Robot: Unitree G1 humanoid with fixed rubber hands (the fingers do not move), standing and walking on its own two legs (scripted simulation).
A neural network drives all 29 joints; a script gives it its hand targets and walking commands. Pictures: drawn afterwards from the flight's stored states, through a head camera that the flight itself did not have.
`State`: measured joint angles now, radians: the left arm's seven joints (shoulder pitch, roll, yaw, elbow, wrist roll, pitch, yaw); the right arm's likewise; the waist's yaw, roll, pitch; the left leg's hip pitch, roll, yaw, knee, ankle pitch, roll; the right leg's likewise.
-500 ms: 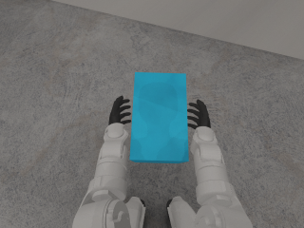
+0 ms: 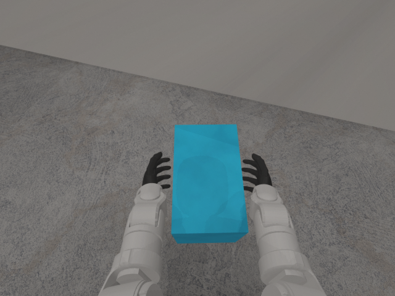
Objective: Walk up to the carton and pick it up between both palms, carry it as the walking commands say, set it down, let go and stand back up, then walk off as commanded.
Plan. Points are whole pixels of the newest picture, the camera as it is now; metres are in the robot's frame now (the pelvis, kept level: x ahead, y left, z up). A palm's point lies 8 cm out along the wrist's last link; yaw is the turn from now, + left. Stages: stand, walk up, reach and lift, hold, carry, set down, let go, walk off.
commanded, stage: reach and lift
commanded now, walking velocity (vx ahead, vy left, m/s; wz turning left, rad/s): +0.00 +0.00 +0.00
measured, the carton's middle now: (206, 185) +0.39 -0.02 -0.08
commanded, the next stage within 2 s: hold in 1.88 s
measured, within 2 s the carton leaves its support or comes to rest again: neither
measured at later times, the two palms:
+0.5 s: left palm (147, 181) +0.33 +0.10 +0.06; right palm (272, 184) +0.32 -0.13 +0.06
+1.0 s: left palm (142, 184) +0.32 +0.11 +0.07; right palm (269, 183) +0.32 -0.13 +0.07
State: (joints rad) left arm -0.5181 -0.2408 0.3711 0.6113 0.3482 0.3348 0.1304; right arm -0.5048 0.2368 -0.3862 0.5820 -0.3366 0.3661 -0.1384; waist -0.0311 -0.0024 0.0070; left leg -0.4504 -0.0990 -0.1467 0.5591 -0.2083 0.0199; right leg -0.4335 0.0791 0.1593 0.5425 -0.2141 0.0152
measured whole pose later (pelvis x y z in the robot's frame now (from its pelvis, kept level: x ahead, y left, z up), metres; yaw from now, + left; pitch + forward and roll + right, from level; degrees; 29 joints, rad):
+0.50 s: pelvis +0.01 +0.00 +0.01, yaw +0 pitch -7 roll +0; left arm -0.49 -0.23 0.33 0.59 0.33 0.62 0.14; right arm -0.48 0.23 -0.33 0.56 -0.33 0.64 -0.15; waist -0.03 0.00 -0.01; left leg -0.12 -0.09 -0.14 0.47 -0.21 0.03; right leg -0.11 0.07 0.16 0.46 -0.22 0.00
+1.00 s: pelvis +0.00 -0.01 +0.01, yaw +0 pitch -7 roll +0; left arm -0.54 -0.23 0.38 0.61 0.35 0.65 0.14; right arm -0.54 0.25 -0.38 0.59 -0.37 0.68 -0.16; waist 0.00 0.00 -0.01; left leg -0.14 -0.08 -0.13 0.49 -0.21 0.01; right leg -0.13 0.07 0.14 0.49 -0.22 0.00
